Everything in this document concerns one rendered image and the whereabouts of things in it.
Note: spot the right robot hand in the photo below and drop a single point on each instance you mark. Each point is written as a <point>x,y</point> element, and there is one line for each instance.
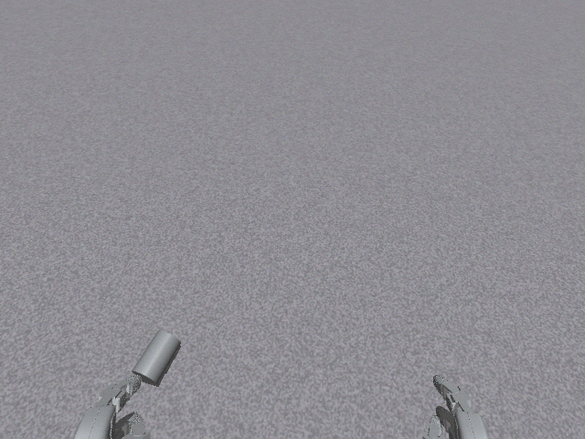
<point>461,422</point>

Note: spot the can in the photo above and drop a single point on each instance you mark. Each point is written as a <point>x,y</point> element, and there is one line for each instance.
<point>156,357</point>

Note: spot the left robot hand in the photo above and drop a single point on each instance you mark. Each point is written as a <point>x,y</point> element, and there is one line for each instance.
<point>99,422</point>

